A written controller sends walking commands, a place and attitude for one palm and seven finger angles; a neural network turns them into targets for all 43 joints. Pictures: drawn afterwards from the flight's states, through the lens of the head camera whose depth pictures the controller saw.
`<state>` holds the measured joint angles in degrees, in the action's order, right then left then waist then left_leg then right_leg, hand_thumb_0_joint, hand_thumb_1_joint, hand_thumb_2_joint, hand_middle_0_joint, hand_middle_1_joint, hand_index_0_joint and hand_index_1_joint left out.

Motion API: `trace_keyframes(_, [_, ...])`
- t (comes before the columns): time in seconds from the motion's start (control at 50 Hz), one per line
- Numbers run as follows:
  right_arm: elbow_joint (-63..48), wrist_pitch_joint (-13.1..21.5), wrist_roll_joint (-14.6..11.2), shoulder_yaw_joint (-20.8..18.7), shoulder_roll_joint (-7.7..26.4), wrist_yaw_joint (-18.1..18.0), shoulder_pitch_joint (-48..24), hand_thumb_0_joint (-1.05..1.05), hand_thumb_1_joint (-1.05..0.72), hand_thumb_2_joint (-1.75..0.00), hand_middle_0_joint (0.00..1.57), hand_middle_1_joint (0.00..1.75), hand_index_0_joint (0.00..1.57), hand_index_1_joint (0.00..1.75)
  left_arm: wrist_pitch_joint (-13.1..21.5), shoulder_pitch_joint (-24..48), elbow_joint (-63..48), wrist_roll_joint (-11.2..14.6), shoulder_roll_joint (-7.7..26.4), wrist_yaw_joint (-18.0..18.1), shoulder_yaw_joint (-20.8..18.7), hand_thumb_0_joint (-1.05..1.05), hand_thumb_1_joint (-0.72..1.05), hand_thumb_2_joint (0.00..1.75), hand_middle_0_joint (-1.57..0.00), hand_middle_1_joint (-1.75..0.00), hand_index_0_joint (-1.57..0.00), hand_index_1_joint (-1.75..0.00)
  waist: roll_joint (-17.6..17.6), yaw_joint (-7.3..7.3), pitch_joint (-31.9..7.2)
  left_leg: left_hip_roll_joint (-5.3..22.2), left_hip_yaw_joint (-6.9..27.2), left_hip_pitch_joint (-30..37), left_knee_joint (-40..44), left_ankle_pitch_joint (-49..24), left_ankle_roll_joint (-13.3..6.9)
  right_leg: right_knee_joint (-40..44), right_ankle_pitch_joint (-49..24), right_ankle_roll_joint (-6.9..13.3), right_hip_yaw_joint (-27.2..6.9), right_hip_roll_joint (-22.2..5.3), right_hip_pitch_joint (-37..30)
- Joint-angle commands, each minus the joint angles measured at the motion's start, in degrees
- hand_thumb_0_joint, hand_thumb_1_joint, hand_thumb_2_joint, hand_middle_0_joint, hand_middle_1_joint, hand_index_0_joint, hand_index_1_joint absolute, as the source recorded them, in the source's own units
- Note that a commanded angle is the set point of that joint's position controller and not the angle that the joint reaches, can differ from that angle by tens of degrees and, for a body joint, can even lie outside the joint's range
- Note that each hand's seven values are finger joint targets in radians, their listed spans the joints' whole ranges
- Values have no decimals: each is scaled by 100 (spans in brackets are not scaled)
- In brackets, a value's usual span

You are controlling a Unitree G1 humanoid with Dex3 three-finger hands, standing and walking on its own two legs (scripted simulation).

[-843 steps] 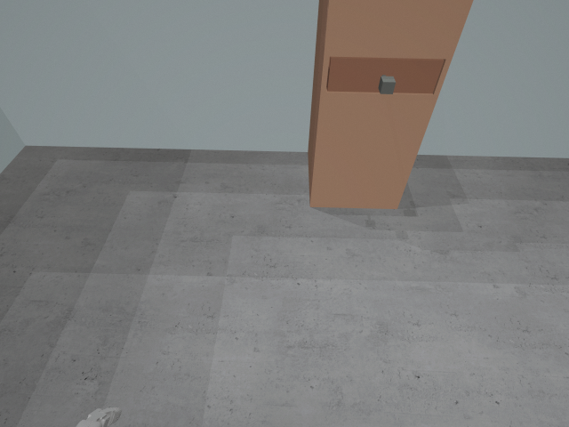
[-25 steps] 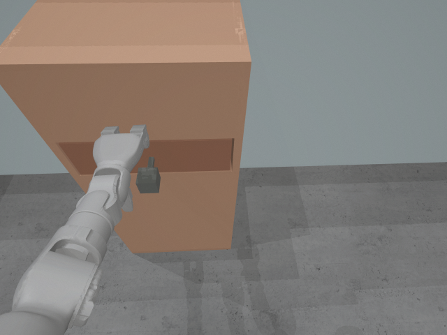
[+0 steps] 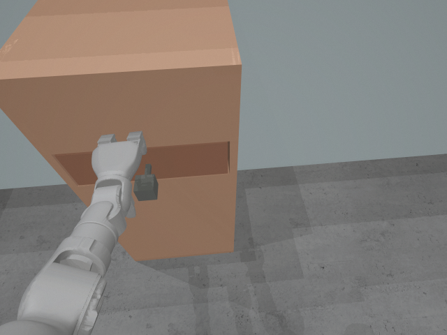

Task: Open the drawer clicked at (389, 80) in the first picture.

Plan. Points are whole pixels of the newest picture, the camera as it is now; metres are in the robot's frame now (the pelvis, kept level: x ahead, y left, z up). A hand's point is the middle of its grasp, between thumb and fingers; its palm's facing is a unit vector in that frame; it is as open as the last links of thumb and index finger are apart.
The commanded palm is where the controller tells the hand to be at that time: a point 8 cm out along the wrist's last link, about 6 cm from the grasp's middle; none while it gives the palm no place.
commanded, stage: move the hooked fingers above the handle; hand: left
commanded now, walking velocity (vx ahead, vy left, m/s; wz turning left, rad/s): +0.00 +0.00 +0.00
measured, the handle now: (147, 179) +0.47 +0.18 -0.06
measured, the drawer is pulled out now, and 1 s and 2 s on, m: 0.00 0.00 0.00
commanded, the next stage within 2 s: none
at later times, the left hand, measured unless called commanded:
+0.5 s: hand (129, 171) +0.44 +0.19 +0.02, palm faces +0.05 -0.01 -1.00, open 13.6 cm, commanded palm +0.41 +0.20 +0.07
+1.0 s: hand (118, 178) +0.43 +0.21 +0.01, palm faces +0.05 -0.03 -1.00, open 13.8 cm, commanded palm +0.41 +0.21 +0.07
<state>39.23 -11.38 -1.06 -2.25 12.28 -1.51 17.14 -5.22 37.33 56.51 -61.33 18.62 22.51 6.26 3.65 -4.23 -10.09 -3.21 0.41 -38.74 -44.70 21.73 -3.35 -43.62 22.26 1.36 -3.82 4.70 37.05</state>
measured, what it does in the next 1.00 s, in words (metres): stands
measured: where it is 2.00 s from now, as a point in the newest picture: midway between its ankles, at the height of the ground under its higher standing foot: outside the picture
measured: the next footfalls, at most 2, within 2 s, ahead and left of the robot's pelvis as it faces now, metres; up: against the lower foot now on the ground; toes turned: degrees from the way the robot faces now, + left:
none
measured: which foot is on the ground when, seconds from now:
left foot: down 0.00-1.00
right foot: down 0.00-1.00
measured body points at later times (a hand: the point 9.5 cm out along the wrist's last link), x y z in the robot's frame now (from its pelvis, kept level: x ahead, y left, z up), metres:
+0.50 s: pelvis +0.00 +0.00 +0.00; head +0.06 -0.02 +0.44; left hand +0.43 +0.19 +0.07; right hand +0.09 -0.26 -0.14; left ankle -0.01 +0.08 -0.71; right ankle -0.02 -0.11 -0.71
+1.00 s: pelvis +0.00 -0.01 -0.01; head +0.07 -0.01 +0.43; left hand +0.42 +0.21 +0.06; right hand +0.07 -0.29 -0.14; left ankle -0.01 +0.08 -0.71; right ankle -0.02 -0.11 -0.71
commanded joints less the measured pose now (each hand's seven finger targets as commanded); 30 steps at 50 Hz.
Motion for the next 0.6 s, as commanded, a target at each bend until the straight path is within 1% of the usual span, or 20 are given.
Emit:
trace_keyframes(0.0, [-712, 180, 10, -292, 949, -150, 204, 0, -90, -90, 20, 30, 20, 30, 145, 1829, -1042, 37, 1509, -69, -442, 0, -50, 30, -30, -120, -30, -120, -563, 123, -1573, 125, -69, 1191, 536, -1922, -14, 682, -1967, 130, 256, -131, -1157])
trace_keyframes(0.04, [-739, 208, -1, -290, 932, -173, 198, 0, -90, -90, 20, 30, 20, 30, 341, 1785, -1074, -19, 1503, -141, -408, 0, -50, 30, -30, -120, -30, -120, -573, 111, -1537, 125, -53, 1166, 538, -1872, -14, 675, -1887, 134, 216, -144, -1104])
trace_keyframes(0.1, [-759, 271, 20, -333, 903, -136, 205, 0, -90, -90, 20, 30, 20, 30, 576, 1779, -1353, -62, 1125, -116, -150, 0, -50, 30, -30, -120, -30, -120, -311, 67, -1463, 156, -6, 1382, 469, -1926, 17, 638, -1704, 176, 272, -121, -736])
trace_keyframes(0.14, [-738, 308, 32, -383, 883, -90, 212, 0, -90, -90, 20, 30, 20, 30, 717, 1907, -1609, -48, 956, -54, -49, 0, -50, 30, -30, -120, -30, -120, -164, 28, -1613, 167, 27, 1575, 370, -2085, 35, 576, -1717, 179, 280, -107, -581])
trace_keyframes(0.16, [-709, 323, 45, -396, 896, -79, 240, 0, -90, -90, 20, 30, 20, 30, 760, 1969, -1662, -43, 1025, 7, -121, 0, -50, 30, -30, -120, -30, -120, -98, 35, -1672, 181, 65, 1627, 336, -2144, 54, 524, -1707, 193, 297, -102, -506])
trace_keyframes(0.18, [-675, 331, 52, -412, 900, -69, 224, 0, -90, -90, 20, 30, 20, 30, 782, 2082, -1724, -68, 1066, 81, -153, 0, -50, 30, -30, -120, -30, -120, -69, -2, -1748, 185, 93, 1679, 279, -2176, 64, 480, -1686, 187, 302, -96, -391])
trace_keyframes(0.2, [-659, 351, 67, -422, 894, -56, 229, 0, -90, -90, 20, 30, 20, 30, 811, 2382, -1885, -43, 878, 144, 23, 0, -50, 30, -30, -120, -30, -120, -35, -90, -1779, 180, 115, 1704, 229, -2121, 69, 452, -1618, 180, 321, -100, -291])
trace_keyframes(0.26, [-535, 397, 126, -480, 911, -14, 241, 0, -90, -90, 20, 30, 20, 30, 856, 2761, -2172, -126, 1092, 424, -193, 0, -50, 30, -30, -120, -30, -120, 263, -64, -2228, 219, 241, 2067, 68, -2546, 145, 232, -1657, 206, 382, -74, -41])
trace_keyframes(0.28, [-525, 387, 150, -472, 914, 0, 215, 0, -90, -90, 20, 30, 20, 30, 805, 2710, -2146, -137, 1176, 518, -303, 0, -50, 30, -30, -120, -30, -120, 322, -7, -2375, 203, 233, 2091, 33, -2608, 159, 201, -1685, 203, 398, -62, -57])
trace_keyframes(0.3, [-492, 367, 153, -460, 923, 4, 198, 0, -90, -90, 20, 30, 20, 30, 728, 2765, -2080, -167, 1250, 597, -350, 0, -50, 30, -30, -120, -30, -120, 281, -29, -2370, 199, 241, 2040, -2, -2622, 175, 152, -1697, 209, 420, -54, -41])
trace_keyframes(0.32, [-443, 355, 174, -450, 926, 14, 191, 0, -90, -90, 20, 30, 20, 30, 616, 2906, -1937, -157, 1161, 651, -278, 0, -50, 30, -30, -120, -30, -120, 216, -90, -2329, 190, 239, 1937, -26, -2594, 175, 131, -1694, 205, 447, -48, -7])
trace_keyframes(0.36, [-414, 320, 163, -433, 938, 49, 200, 0, -90, -90, 20, 30, 20, 30, 332, 2660, -1546, -150, 1251, 714, -410, 0, -50, 30, -30, -120, -30, -120, 33, -21, -2166, 169, 164, 1754, 43, -2522, 149, 186, -1780, 196, 454, -33, -170])
trace_keyframes(0.38, [-436, 282, 151, -400, 971, 47, 154, 0, -90, -90, 20, 30, 20, 30, 178, 2539, -1430, -137, 1475, 707, -575, 0, -50, 30, -30, -120, -30, -120, -89, 55, -2256, 142, 122, 1639, 78, -2530, 137, 205, -1941, 185, 412, -38, -398])
trace_keyframes(0.4, [-471, 239, 129, -374, 956, 48, 145, 0, -90, -90, 20, 30, 20, 30, -20, 2362, -1147, -89, 1344, 643, -451, 0, -50, 30, -30, -120, -30, -120, -199, 47, -2086, 115, 67, 1469, 141, -2417, 122, 265, -1996, 178, 412, -36, -558])
trace_keyframes(0.42, [-486, 202, 116, -358, 985, 44, 138, 0, -90, -90, 20, 30, 20, 30, -160, 2348, -997, -41, 1448, 557, -529, 0, -50, 30, -30, -120, -30, -120, -275, 78, -2133, 104, 31, 1378, 176, -2404, 113, 298, -2119, 176, 370, -50, -738])
trace_keyframes(0.46, [-544, 130, 60, -332, 971, -1, 175, 0, -90, -90, 20, 30, 20, 30, -374, 2242, -796, 3, 1338, 325, -346, 0, -50, 30, -30, -120, -30, -120, -574, 24, -1900, 91, -57, 1168, 278, -2261, 62, 438, -2301, 129, 318, -90, -1010])
trace_keyframes(0.48, [-554, 99, 36, -307, 977, -32, 138, 0, -90, -90, 20, 30, 20, 30, -394, 2360, -839, -2, 1463, 232, -364, 0, -50, 30, -30, -120, -30, -120, -713, 8, -1903, 81, -77, 1107, 332, -2169, 37, 503, -2352, 97, 269, -115, -1152])
trace_keyframes(0.5, [-591, 66, 28, -292, 974, -76, 113, 0, -90, -90, 20, 30, 20, 30, -439, 2137, -673, 3, 1579, 155, -460, 0, -50, 30, -30, -120, -30, -120, -867, 48, -1763, 54, -112, 974, 376, -2031, 10, 570, -2362, 85, 223, -132, -1310])
trace_keyframes(0.52, [-618, 39, 32, -258, 990, -112, 80, 0, -90, -90, 20, 30, 20, 30, -418, 2192, -689, 23, 1571, 49, -407, 0, -50, 30, -30, -120, -30, -120, -849, 29, -1732, 51, -123, 938, 430, -2008, 6, 610, -2453, 82, 185, -166, -1433])
trace_keyframes(0.58, [-740, 15, -1, -222, 951, -193, 41, 0, -90, -90, 20, 30, 20, 30, -241, 1731, -746, 25, 1639, -207, -454, 0, -50, 30, -30, -120, -30, -120, -895, 146, -1598, 39, -166, 878, 532, -1882, -15, 700, -2460, 70, 132, -208, -1602])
